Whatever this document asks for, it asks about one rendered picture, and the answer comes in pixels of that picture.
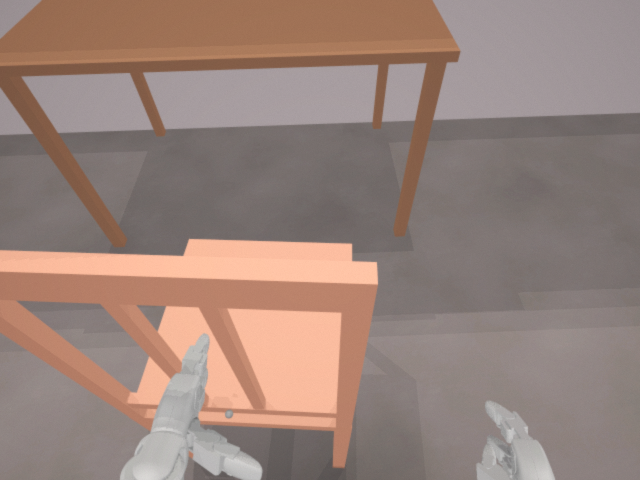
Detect left robot forearm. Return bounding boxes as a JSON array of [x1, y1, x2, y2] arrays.
[[120, 431, 189, 480]]

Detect robot right hand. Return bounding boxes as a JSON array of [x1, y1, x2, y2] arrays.
[[476, 400, 555, 480]]

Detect table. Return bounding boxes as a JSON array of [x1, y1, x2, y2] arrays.
[[0, 0, 461, 247]]

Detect robot left hand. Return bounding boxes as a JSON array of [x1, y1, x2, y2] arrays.
[[150, 333, 262, 480]]

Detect chair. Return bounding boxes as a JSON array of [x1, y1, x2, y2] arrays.
[[0, 239, 378, 468]]

